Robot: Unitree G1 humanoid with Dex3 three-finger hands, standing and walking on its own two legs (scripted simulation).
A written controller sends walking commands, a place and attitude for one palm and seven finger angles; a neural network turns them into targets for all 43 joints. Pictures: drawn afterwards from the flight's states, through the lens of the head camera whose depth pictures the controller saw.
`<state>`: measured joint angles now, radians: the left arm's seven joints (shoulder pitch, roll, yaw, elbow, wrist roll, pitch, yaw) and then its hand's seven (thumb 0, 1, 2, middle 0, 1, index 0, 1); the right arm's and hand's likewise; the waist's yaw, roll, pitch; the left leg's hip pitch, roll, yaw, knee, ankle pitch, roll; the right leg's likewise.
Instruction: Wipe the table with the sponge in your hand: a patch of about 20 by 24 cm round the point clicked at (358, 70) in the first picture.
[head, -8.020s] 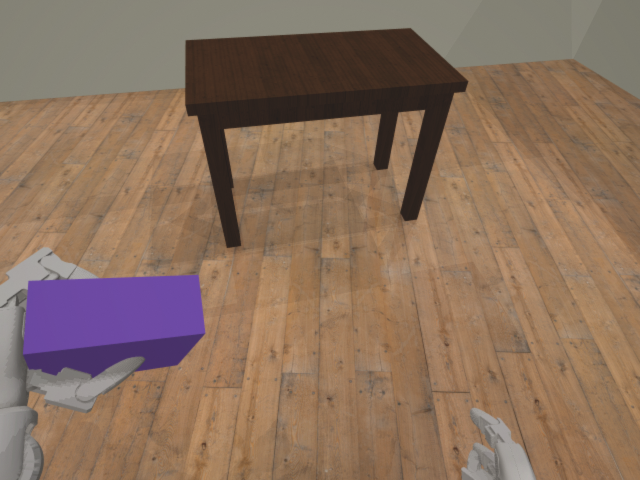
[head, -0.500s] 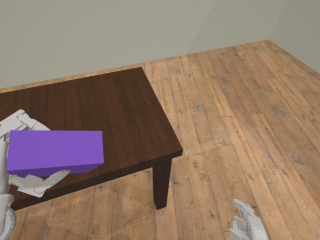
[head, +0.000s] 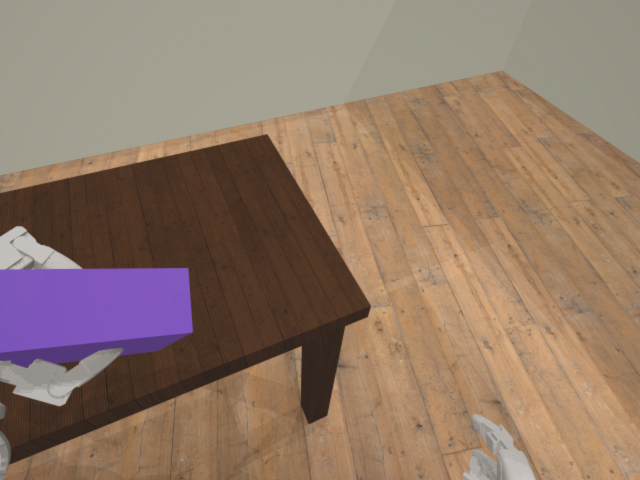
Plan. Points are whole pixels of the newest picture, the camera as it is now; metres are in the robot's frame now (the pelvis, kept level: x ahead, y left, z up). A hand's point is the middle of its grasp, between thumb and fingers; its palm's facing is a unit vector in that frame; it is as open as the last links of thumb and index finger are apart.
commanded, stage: shuffle to correct the standing spot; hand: left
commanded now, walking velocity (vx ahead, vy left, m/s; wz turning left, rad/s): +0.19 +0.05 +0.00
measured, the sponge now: (123, 317) +0.23 +0.20 +0.15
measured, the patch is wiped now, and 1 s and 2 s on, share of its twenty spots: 0.00 0.00 0.00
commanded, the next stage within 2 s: come to a stop and stand still in 0.08 s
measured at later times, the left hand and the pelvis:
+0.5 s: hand (69, 255) +0.27 +0.25 +0.19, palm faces +0.33 -0.85 -0.41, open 9.7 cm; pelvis +0.04 +0.02 +0.02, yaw +1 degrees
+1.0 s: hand (58, 290) +0.24 +0.25 +0.18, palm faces +0.37 -0.86 -0.37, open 9.7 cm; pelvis +0.02 +0.01 +0.02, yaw +0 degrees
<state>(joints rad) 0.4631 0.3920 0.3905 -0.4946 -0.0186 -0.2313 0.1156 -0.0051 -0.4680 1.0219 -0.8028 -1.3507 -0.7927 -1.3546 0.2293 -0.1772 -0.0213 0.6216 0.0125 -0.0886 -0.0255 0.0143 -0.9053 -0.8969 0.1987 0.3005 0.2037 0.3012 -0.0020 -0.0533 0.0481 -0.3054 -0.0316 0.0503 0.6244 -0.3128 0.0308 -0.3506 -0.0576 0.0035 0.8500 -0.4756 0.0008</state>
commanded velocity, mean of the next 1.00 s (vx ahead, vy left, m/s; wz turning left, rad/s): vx -0.01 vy -0.02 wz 0.00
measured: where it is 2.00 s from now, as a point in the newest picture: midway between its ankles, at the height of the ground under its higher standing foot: outside the picture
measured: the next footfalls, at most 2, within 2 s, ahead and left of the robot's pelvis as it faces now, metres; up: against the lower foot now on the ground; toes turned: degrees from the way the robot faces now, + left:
right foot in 0.10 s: +0.06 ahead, -0.08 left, +0.00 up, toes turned +2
